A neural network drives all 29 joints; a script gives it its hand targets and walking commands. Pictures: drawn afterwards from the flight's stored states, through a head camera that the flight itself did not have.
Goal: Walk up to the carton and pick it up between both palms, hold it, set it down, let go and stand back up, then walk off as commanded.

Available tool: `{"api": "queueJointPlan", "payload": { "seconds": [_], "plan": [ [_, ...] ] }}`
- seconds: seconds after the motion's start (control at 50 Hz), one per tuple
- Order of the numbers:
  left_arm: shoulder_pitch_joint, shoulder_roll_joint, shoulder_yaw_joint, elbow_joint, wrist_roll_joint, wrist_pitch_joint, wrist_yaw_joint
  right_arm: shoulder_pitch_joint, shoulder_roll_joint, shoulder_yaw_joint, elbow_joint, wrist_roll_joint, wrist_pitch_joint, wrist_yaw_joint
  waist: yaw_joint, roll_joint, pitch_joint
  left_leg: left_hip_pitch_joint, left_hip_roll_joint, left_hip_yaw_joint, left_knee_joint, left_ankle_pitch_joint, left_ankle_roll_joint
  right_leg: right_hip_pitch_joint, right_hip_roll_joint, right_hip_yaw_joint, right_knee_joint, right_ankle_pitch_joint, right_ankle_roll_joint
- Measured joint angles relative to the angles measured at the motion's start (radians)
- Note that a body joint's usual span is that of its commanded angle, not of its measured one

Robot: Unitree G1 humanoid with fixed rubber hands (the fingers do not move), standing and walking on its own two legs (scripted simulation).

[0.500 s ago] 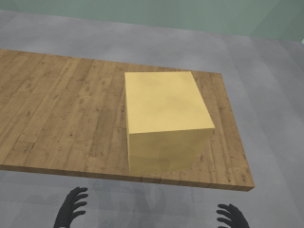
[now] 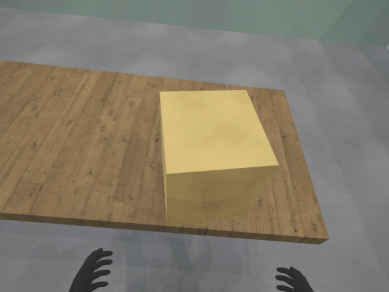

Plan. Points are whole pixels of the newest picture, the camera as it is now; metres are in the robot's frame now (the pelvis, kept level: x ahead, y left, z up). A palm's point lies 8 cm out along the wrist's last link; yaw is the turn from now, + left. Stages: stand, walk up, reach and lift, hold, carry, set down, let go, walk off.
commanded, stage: set down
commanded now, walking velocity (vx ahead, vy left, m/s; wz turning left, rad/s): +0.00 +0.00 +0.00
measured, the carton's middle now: (205, 160) +0.42 +0.02 +0.01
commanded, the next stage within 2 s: let go in 0.18 s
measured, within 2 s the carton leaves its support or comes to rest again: neither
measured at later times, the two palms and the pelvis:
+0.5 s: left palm (81, 290) +0.13 +0.23 -0.08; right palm out of the picture +0.14 -0.22 -0.09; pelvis +0.00 +0.00 +0.00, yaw +0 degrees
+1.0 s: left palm out of the picture +0.09 +0.26 -0.11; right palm out of the picture +0.13 -0.25 -0.09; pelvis +0.00 +0.00 -0.01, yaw +0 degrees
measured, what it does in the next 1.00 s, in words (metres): stands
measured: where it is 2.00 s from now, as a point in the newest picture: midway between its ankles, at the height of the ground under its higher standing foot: outside the picture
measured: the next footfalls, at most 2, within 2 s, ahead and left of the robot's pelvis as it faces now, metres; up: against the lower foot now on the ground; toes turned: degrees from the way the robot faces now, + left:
none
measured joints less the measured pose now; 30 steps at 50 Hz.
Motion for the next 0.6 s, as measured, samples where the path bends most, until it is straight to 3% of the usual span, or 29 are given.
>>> {"api": "queueJointPlan", "payload": {
  "seconds": [0.6],
  "plan": [
    [-0.054, 0.010, 0.000, 0.087, 0.008, 0.019, -0.018, 0.000, 0.029, -0.041, 0.049, -0.045, 0.000, -0.017, -0.005, 0.022, 0.005, 0.013, 0.000, 0.000, 0.000, -0.001, 0.001, 0.013, 0.000, 0.000, 0.000, -0.002, 0.002]
  ]
}}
